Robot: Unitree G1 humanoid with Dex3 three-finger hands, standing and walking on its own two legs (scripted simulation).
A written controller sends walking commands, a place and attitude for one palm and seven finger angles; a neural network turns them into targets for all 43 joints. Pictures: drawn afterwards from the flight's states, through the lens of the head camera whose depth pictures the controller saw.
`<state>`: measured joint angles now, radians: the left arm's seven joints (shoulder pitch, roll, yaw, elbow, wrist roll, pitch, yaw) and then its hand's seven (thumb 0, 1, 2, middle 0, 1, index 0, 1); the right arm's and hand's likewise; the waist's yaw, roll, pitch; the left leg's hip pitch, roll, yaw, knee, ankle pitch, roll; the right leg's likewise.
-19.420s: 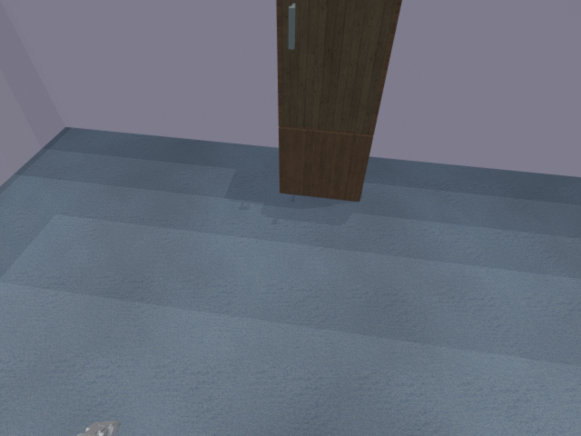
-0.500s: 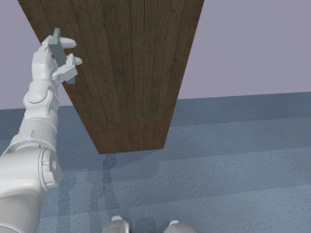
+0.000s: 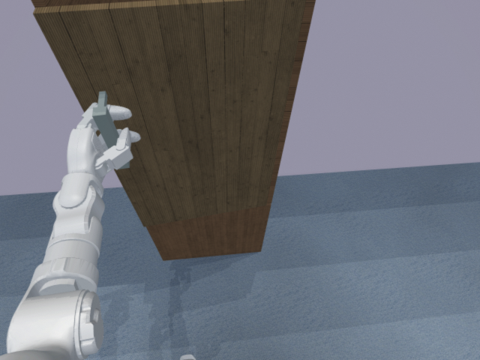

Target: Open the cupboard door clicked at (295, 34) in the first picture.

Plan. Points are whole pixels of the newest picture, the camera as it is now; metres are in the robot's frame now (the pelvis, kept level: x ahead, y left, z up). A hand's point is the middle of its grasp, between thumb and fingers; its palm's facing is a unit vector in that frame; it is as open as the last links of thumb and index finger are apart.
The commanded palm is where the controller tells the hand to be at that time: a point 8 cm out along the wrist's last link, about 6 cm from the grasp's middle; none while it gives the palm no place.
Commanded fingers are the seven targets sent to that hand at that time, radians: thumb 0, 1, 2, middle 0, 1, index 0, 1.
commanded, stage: pull the door open along its arc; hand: left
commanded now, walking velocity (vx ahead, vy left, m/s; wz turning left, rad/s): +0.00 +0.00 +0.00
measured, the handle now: (113, 132) +0.49 +0.20 +0.10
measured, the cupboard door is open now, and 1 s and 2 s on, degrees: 6 44 44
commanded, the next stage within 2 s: open thumb and fingers to let go in 0.68 s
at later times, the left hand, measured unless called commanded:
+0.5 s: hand (174, 218) +0.31 +0.08 +0.11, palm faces +0.39 -0.92 +0.07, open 5.9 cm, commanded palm +0.24 +0.12 +0.10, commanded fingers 0.00 0.90 0.90 -0.40 -1.35 -0.40 -1.35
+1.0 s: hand (202, 242) +0.27 +0.04 +0.10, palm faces +0.41 -0.91 -0.01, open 6.9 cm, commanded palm +0.22 +0.08 +0.10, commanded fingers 0.00 0.06 0.54 -0.34 -1.26 -0.34 -1.26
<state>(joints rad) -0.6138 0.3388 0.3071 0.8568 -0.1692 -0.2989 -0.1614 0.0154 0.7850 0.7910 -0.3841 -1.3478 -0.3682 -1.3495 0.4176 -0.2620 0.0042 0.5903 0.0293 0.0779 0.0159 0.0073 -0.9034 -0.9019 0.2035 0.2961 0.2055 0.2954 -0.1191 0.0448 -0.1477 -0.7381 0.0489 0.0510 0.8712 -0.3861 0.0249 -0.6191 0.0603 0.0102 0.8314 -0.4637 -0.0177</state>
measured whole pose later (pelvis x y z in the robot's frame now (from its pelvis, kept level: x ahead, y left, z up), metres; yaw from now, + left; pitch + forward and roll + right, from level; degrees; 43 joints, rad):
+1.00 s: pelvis +0.00 -0.05 +0.01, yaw +6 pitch +3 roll +1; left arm 0.16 -0.08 -0.24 -0.04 0.02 -0.04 0.52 0.00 0.52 0.73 -0.36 -1.31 -0.38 -1.32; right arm 0.18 -0.21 0.01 0.56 -0.04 0.08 0.01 0.01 -0.90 -0.90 0.20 0.30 0.20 0.30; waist -0.01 0.05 -0.10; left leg -0.46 0.01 -0.04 0.73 -0.33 -0.04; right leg -0.34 0.04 -0.08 0.76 -0.48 -0.08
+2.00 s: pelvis -0.03 -0.01 +0.01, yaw +4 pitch +2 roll -1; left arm 0.09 0.02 -0.26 0.05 -0.12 -0.15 0.10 -0.02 -0.51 0.30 -0.13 -0.32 -0.11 -0.33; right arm 0.24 -0.21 0.04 0.52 0.02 0.03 0.00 0.01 -0.90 -0.90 0.20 0.30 0.20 0.30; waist -0.01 0.06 -0.07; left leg -0.51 -0.01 0.01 0.79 -0.31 0.02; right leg -0.39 0.01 -0.04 0.79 -0.44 -0.02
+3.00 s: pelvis -0.02 -0.02 -0.01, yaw +5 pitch +6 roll -1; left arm 0.60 0.17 -0.04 -0.36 -0.22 -0.26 -0.14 -0.02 -0.51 0.30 -0.15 -0.30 -0.15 -0.30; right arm 0.28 -0.25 0.01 0.42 0.03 -0.08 -0.03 0.01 -0.90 -0.90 0.20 0.30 0.20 0.30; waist 0.00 0.06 -0.11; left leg -0.64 0.01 -0.03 0.93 -0.40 0.00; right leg -0.50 0.03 -0.07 0.91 -0.52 -0.04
